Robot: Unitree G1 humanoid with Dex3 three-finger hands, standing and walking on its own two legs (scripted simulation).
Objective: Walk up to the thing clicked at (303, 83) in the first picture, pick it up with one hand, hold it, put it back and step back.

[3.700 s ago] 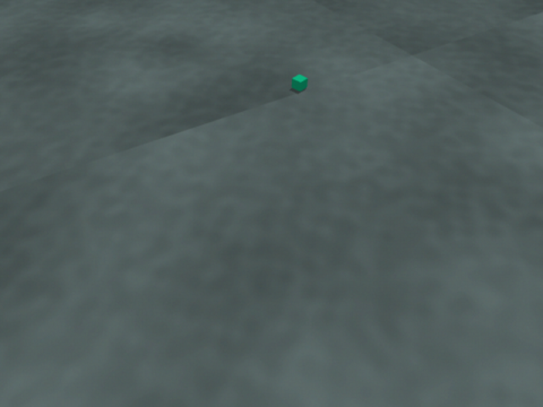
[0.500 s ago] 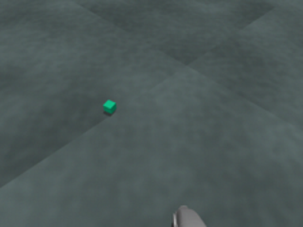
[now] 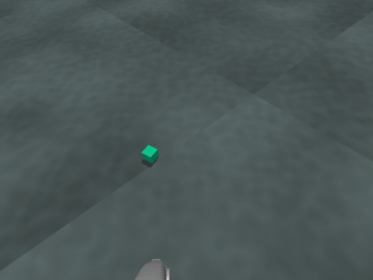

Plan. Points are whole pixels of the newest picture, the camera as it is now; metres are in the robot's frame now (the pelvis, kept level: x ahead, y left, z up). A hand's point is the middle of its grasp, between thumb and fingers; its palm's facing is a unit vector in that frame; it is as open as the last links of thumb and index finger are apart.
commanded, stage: walk up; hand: left
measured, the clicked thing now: (150, 154) +0.98 +0.28 -0.74
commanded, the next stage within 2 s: none
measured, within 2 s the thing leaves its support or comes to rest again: neither
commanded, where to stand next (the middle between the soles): +0.52 +0.04 m, yaw -1 degrees
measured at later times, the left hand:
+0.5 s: hand (75, 246) +0.24 +0.32 -0.15, palm faces -0.10 -0.94 -0.34, open 7.4 cm
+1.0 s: hand (98, 196) +0.37 +0.28 -0.13, palm faces -0.04 -0.92 -0.38, open 7.4 cm
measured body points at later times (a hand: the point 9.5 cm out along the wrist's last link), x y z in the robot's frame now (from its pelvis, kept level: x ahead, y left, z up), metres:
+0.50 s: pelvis +0.17 +0.05 +0.00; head +0.18 +0.06 +0.45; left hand +0.24 +0.36 -0.12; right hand +0.19 -0.28 -0.10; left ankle +0.16 +0.15 -0.74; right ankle +0.28 -0.12 -0.70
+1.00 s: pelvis +0.31 +0.01 +0.00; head +0.32 +0.00 +0.45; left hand +0.37 +0.33 -0.10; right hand +0.37 -0.32 -0.12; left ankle +0.43 +0.16 -0.71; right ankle +0.31 -0.11 -0.74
